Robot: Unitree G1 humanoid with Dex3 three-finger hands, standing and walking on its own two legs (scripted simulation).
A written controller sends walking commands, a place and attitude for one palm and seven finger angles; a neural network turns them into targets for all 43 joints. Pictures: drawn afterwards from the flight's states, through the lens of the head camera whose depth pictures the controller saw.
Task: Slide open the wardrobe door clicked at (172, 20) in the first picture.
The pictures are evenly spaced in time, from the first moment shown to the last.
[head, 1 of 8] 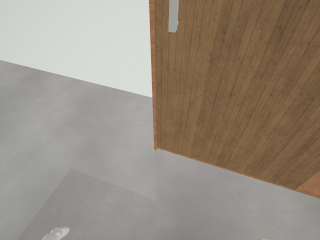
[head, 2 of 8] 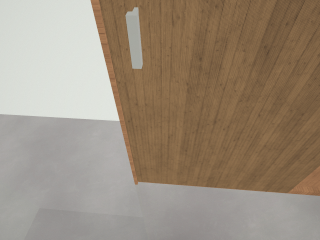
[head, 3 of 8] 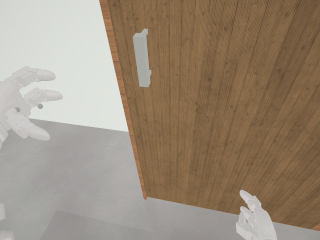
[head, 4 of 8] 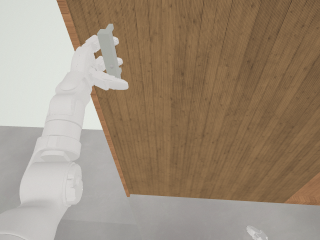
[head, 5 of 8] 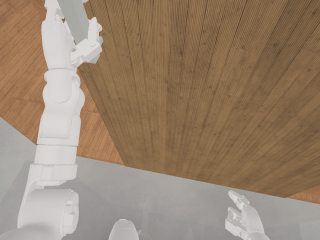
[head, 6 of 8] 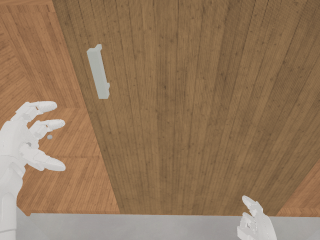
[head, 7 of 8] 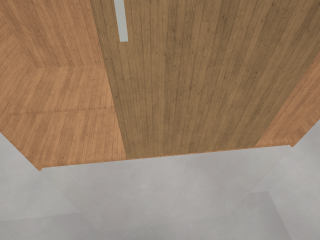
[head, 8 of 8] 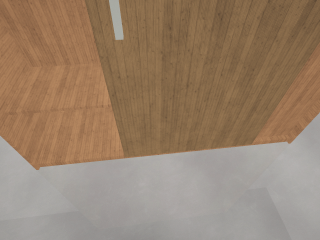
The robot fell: no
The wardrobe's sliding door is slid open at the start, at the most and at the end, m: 0.00 0.60 0.59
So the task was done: yes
